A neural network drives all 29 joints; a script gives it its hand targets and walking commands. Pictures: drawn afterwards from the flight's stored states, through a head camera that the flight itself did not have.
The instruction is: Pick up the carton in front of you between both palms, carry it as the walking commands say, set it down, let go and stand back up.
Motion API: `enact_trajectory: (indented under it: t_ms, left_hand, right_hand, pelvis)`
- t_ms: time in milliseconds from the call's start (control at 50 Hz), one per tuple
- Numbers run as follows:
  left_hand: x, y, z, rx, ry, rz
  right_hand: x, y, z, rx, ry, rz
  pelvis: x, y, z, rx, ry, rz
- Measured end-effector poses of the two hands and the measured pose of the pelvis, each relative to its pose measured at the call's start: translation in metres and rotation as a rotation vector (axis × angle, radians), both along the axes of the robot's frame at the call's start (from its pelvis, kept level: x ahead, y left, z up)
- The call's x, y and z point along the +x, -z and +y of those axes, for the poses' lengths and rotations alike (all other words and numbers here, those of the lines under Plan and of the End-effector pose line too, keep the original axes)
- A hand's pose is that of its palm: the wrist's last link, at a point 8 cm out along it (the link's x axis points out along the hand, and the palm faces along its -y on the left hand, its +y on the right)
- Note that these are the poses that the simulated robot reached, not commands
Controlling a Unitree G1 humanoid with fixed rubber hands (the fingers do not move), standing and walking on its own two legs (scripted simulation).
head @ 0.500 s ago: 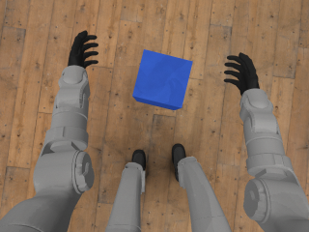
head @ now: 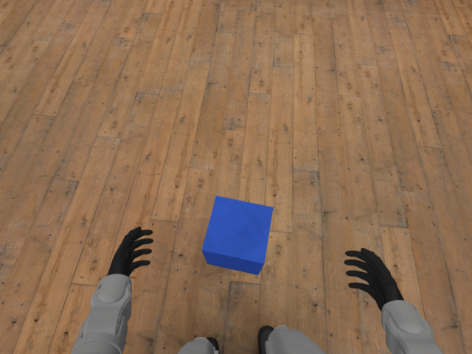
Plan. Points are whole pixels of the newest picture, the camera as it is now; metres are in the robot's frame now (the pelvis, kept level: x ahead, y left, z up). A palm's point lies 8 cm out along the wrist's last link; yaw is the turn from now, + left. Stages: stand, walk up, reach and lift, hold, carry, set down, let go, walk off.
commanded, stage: let go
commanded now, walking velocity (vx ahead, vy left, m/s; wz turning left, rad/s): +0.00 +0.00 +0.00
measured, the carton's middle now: (238, 237) +0.45 -0.01 -0.64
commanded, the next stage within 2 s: stand in 0.68 s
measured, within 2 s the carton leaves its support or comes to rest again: neither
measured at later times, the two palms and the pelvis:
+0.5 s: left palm (84, 331) +0.17 +0.25 -0.05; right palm (382, 302) +0.18 -0.21 -0.05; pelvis +0.01 +0.02 +0.01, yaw +0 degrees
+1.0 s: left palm out of the picture +0.14 +0.30 -0.06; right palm (417, 314) +0.15 -0.28 -0.08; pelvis +0.02 +0.00 +0.01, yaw +1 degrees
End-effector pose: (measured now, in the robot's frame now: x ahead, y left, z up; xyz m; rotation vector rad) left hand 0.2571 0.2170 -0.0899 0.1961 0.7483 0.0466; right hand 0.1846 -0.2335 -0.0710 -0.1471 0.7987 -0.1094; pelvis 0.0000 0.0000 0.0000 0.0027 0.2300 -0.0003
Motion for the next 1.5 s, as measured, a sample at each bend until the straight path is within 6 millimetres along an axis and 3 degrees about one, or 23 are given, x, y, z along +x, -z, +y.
enact_trajectory:
  t_ms: [140, 380, 700, 860, 940, 1220, 1500]
  left_hand:
    - [-0.04, -0.018, 0.016, -0.003, -0.008, 0.015]
    - [-0.086, -0.038, 0.037, -0.004, -0.036, 0.042]
    - [-0.093, -0.032, 0.022, 0.011, -0.038, 0.028]
    - [-0.116, -0.025, 0.066, 0.181, -0.079, 0.124]
    - [-0.12, -0.026, 0.078, 0.216, -0.101, 0.159]
    - [-0.113, -0.018, 0.07, 0.201, -0.128, 0.199]
    - [-0.129, -0.015, 0.076, 0.202, -0.149, 0.244]
  right_hand:
    - [-0.017, -0.015, 0.007, 0.002, -0.005, 0.002]
    - [-0.007, -0.018, 0.023, 0.0, -0.052, -0.01]
    - [-0.017, -0.024, 0.001, -0.078, -0.018, 0.009]
    - [-0.03, 0.001, -0.036, -0.159, -0.021, 0.063]
    - [-0.033, 0.009, -0.047, -0.171, -0.024, 0.108]
    - [-0.023, 0.015, -0.056, -0.19, -0.029, 0.157]
    - [-0.037, 0.015, -0.064, -0.206, -0.023, 0.197]
  pelvis:
    - [0.012, -0.01, 0.009, -0.01, 0.007, -0.129]
    - [0.015, -0.014, 0.021, -0.011, 0.004, -0.268]
    - [0.005, -0.009, 0.008, -0.009, 0.009, -0.314]
    - [0.009, -0.006, 0.003, -0.008, -0.005, -0.243]
    - [0.015, -0.007, 0.0, -0.005, -0.007, -0.233]
    - [0.029, -0.009, -0.006, -0.002, -0.017, -0.236]
    - [0.023, -0.013, -0.007, -0.002, -0.019, -0.253]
